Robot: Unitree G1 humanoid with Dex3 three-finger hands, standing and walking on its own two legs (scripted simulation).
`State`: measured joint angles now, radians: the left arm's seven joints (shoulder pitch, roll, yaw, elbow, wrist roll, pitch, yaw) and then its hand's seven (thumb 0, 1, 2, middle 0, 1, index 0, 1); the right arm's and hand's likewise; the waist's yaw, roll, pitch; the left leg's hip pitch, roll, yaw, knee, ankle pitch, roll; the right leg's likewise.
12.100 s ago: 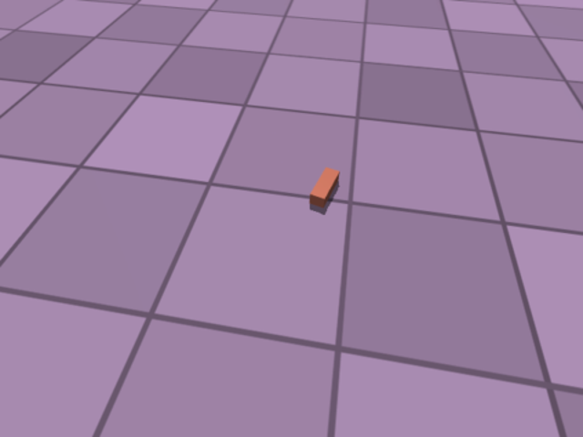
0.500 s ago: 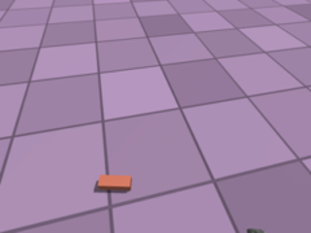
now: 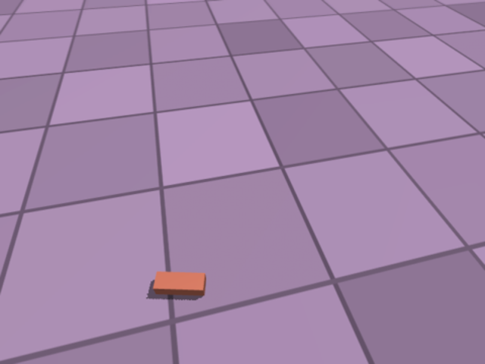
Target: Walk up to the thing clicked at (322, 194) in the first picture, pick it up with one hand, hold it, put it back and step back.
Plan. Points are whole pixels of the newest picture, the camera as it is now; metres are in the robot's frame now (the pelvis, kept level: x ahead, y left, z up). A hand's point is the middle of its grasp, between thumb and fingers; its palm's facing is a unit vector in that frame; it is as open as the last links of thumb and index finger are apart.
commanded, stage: stand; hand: left
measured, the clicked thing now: (180, 283) +0.53 +0.24 -0.75
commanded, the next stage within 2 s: none
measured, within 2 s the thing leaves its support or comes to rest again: neither
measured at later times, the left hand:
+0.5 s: hand out of the picture +0.05 +0.24 -0.16, palm faces -0.02 -0.94 -0.34, open 7.4 cm
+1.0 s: hand out of the picture +0.07 +0.24 -0.16, palm faces -0.02 -0.94 -0.34, open 7.4 cm
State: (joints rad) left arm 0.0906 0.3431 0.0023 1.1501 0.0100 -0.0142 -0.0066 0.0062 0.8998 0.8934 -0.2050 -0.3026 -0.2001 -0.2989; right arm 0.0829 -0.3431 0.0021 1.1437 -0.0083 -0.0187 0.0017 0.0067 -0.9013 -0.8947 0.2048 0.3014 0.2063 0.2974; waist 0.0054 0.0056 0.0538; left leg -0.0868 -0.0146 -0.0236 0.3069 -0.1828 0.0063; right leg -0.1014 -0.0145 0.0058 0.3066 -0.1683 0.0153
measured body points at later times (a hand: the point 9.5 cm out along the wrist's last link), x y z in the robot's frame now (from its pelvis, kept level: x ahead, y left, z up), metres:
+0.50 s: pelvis -0.01 -0.01 +0.00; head +0.00 -0.01 +0.45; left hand +0.05 +0.29 -0.13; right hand +0.06 -0.31 -0.14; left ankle -0.01 +0.12 -0.75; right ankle +0.00 -0.13 -0.75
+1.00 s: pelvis +0.00 -0.01 +0.00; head +0.01 -0.01 +0.45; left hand +0.07 +0.29 -0.13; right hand +0.08 -0.31 -0.14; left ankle -0.01 +0.12 -0.75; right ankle +0.00 -0.13 -0.75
